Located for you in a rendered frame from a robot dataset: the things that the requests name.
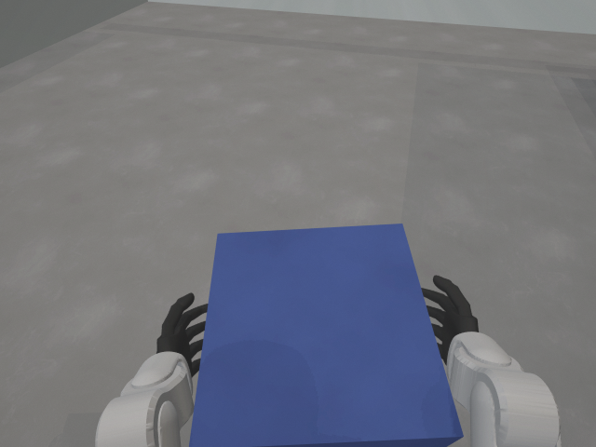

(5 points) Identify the left robot hand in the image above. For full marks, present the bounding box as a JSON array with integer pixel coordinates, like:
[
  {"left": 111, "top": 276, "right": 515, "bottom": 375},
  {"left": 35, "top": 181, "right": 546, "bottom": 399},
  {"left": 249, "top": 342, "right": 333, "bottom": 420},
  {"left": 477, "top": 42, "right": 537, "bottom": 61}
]
[{"left": 156, "top": 293, "right": 208, "bottom": 377}]

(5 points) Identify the carton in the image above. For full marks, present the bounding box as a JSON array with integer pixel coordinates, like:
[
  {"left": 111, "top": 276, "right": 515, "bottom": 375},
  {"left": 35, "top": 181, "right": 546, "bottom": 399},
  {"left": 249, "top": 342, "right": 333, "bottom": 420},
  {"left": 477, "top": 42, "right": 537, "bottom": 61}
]
[{"left": 189, "top": 223, "right": 464, "bottom": 447}]

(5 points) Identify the right robot forearm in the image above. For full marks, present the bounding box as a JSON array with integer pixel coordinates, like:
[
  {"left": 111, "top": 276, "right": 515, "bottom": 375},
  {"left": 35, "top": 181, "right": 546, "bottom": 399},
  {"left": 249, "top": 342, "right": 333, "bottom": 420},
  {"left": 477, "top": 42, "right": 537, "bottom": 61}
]
[{"left": 446, "top": 332, "right": 562, "bottom": 447}]

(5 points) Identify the left robot forearm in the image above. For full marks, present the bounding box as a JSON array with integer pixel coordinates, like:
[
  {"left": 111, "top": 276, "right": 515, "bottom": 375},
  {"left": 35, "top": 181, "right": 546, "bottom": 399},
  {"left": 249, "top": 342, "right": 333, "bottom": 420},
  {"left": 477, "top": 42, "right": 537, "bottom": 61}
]
[{"left": 95, "top": 351, "right": 195, "bottom": 447}]

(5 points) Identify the right robot hand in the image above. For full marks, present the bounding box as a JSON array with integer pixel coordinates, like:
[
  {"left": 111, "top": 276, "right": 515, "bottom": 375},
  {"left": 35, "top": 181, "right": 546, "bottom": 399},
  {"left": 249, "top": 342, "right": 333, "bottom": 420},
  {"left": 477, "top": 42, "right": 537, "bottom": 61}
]
[{"left": 421, "top": 276, "right": 479, "bottom": 366}]

